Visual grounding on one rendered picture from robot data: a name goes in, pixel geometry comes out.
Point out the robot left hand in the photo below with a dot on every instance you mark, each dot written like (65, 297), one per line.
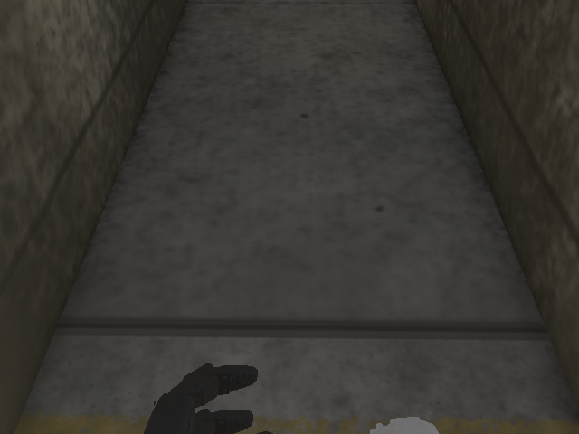
(174, 412)

